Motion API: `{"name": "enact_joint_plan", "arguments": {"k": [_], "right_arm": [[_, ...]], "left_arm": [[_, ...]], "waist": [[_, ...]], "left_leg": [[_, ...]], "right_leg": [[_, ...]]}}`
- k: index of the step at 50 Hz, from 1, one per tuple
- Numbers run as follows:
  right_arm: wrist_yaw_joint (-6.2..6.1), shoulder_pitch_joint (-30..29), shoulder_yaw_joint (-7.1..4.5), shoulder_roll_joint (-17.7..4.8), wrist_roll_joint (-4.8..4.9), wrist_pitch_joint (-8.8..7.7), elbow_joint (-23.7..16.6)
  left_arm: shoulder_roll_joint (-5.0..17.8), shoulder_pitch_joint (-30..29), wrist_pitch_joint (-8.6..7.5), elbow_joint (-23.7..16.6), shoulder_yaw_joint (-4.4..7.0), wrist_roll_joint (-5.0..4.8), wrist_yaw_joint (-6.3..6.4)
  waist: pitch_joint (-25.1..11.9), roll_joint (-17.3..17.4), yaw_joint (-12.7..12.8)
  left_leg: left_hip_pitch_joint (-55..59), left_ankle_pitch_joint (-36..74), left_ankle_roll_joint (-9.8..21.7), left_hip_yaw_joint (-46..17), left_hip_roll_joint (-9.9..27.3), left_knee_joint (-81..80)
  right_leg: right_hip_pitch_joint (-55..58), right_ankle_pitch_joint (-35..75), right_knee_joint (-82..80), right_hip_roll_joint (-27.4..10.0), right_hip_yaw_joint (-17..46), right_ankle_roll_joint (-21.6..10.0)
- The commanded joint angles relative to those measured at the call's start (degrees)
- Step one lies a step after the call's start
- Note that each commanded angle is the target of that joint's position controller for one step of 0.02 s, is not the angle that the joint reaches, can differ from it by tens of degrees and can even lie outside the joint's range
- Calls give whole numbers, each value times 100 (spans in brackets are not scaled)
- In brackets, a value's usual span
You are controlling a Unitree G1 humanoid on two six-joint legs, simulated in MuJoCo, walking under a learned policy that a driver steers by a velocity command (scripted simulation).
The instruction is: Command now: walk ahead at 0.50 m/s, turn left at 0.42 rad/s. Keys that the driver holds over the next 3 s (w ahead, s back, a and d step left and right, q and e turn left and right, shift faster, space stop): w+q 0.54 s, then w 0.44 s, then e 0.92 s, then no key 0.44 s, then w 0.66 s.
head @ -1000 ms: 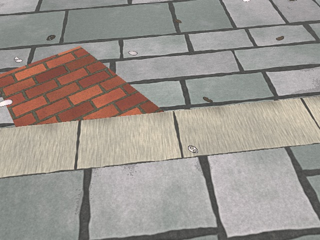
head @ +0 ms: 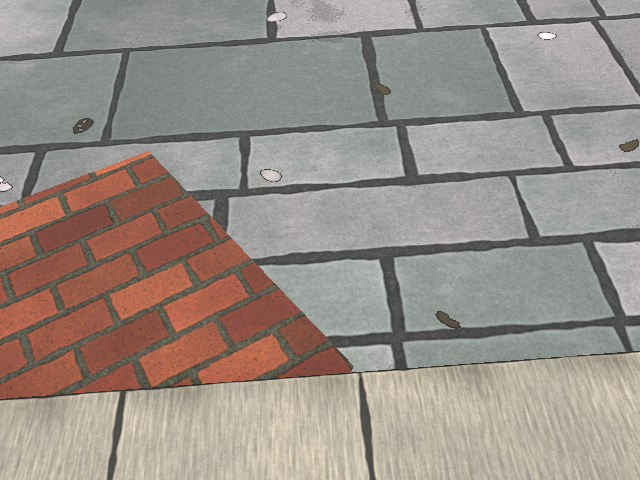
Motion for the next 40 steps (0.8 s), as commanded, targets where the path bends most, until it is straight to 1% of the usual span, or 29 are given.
{"name": "enact_joint_plan", "arguments": {"k": [1,2,4,6,8,11,13,15,16,17,18,19,20,21,22,23,24,25,26,27,29,31,33,35,36,37,38,39,40], "right_arm": [[-11,81,-156,-260,19,49,-386],[-3,57,-158,-173,15,116,-428],[-12,-158,-177,-137,-25,216,-588],[8,-439,-185,-132,-72,240,-741],[72,-715,-163,-88,-90,223,-861],[190,-1348,-97,-5,-120,205,-1106],[269,-1673,-59,26,-110,220,-1279],[348,-1908,-51,7,-90,240,-1459],[382,-1934,-69,-42,-81,252,-1534],[414,-1858,-107,-118,-78,261,-1588],[424,-1650,-174,-249,-75,271,-1593],[424,-1101,-285,-457,-45,282,-1498],[372,-195,-467,-774,-25,288,-1278],[222,635,-680,-1313,-39,345,-1075],[207,364,-701,-1865,-50,274,-1122],[260,659,-562,-1411,-140,206,-1250],[280,459,-466,-1037,-161,132,-1172],[275,89,-395,-784,-107,87,-1235],[262,-357,-327,-574,-117,72,-1332],[230,-566,-273,-461,-185,54,-1432],[168,-561,-253,-458,-196,15,-1432],[94,-289,-278,-608,-199,-11,-1324],[26,-56,-286,-673,-190,-6,-1219],[-33,66,-294,-712,-173,30,-1170],[-10,155,-296,-701,-210,51,-1146],[20,130,-296,-717,-276,33,-1200],[35,267,-310,-738,-319,16,-1123],[29,273,-273,-626,-259,7,-1151],[21,367,-252,-558,-235,17,-1149]], "left_arm": [[461,296,-51,-61,108,70,30],[495,341,-60,-14,126,72,56],[631,421,-67,28,183,90,123],[724,527,-47,65,222,104,188],[795,577,-16,65,244,102,237],[916,782,39,69,283,45,292],[962,1009,114,119,310,-8,301],[1011,1137,207,151,335,-64,294],[1071,1099,248,127,353,-96,291],[1164,1021,276,81,376,-130,297],[1286,939,314,38,405,-157,312],[1361,866,357,12,418,-177,315],[1382,718,376,-28,403,-213,304],[1219,750,326,-133,344,-109,299],[269,1265,146,-468,82,95,202],[704,653,-112,-639,136,-197,124],[886,212,-214,-748,194,-389,99],[870,154,-253,-728,187,-291,146],[911,185,-229,-645,239,-118,200],[965,331,-150,-622,287,-59,204],[857,474,19,-593,293,-45,198],[677,185,115,-688,231,23,224],[598,-314,132,-841,182,56,219],[444,-652,85,-955,124,102,129],[371,-673,63,-953,98,76,81],[492,-517,48,-872,144,19,45],[630,-226,43,-703,207,-30,-12],[795,-347,15,-767,242,-19,-50],[820,-638,-22,-872,237,-7,-86]], "waist": [[-320,-828,94],[-211,-782,54],[-48,-621,19],[75,-517,50],[148,-507,96],[350,-424,309],[480,-372,430],[541,-425,457],[505,-471,398],[379,-564,281],[153,-696,120],[-177,-771,-213],[-660,-661,-725],[-1128,-44,-1023],[-1579,1270,-155],[-2193,665,-586],[-1318,384,-586],[-847,-14,-356],[-564,-163,-101],[-503,-104,98],[-436,-95,238],[-277,-49,169],[-120,73,1],[-144,126,-131],[-242,247,-163],[-372,236,-124],[-470,410,-72],[-287,281,-62],[-111,204,-148]], "left_leg": [[-1211,656,44,-329,659,118],[-1255,740,26,-294,677,51],[-1555,1082,-24,-312,698,-204],[-1829,1543,-89,-352,674,-723],[-1821,2055,-103,-221,637,-1394],[-1749,2439,-55,181,565,-2184],[-1873,2324,26,358,514,-2521],[-1919,1991,130,523,437,-2748],[-1758,1747,208,650,333,-2844],[-1417,1475,302,816,166,-2900],[-954,1164,405,996,-57,-2881],[-208,945,541,1116,-311,-2927],[1133,1337,746,1137,-569,-3364],[2789,1288,1063,-61,42,-3657],[4400,744,2108,-3365,1407,-4238],[4685,93,2268,-4519,1767,-5145],[4179,443,1954,-3694,1638,-5200],[3319,940,1718,-2908,1351,-5133],[2458,1511,1539,-2279,1083,-5132],[1904,1905,1479,-1947,915,-5212],[1406,2349,1440,-1563,798,-5370],[1142,2870,1400,-1204,705,-5478],[1119,3112,1186,-927,530,-5478],[1023,3175,947,-583,270,-5368],[885,3072,915,-527,236,-5332],[666,2994,919,-524,289,-5313],[1095,3085,1012,-781,615,-5056],[1500,3137,1045,-925,731,-4884],[1933,3233,1078,-1106,871,-4721]], "right_leg": [[1276,222,-1697,-1514,1424,-708],[1164,499,-1782,-1495,1163,-743],[1136,988,-1876,-1530,783,-810],[1232,1226,-1931,-1528,457,-818],[1319,1321,-1955,-1456,98,-748],[1521,1380,-1975,-1480,-300,-687],[1895,1518,-1838,-1578,-465,-672],[2287,1909,-1592,-1688,-598,-628],[2406,2433,-1399,-1723,-683,-579],[2483,3314,-1104,-1730,-775,-521],[2546,4299,-665,-1719,-841,-458],[2498,4977,135,-1659,-909,-379],[2065,4821,1326,-1446,-1025,-195],[661,2850,3145,-1150,-1032,112],[-1769,-2426,5098,49,-200,411],[-2434,-2515,5594,140,1014,306],[-2923,-2013,5417,-131,1011,145],[-2709,-1505,4933,-390,1004,65],[-2243,-1173,4460,-574,997,92],[-1798,-936,4195,-699,1048,135],[-1484,-718,3666,-756,946,262],[-1536,-213,3044,-718,813,372],[-1636,622,2128,-643,759,367],[-1219,1584,1276,-388,612,289],[-861,1893,1236,-247,533,278],[-459,2196,1600,-117,397,271],[-710,2125,2188,-284,692,222],[-1331,1698,2177,-373,803,140],[-1866,1278,2161,-396,802,68]]}}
